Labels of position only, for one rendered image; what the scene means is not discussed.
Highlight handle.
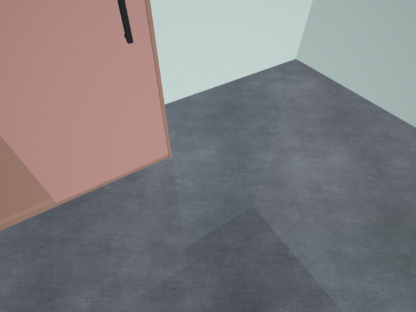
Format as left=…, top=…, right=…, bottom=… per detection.
left=118, top=0, right=133, bottom=44

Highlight wardrobe door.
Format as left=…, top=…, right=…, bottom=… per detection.
left=0, top=0, right=168, bottom=203
left=0, top=135, right=52, bottom=220

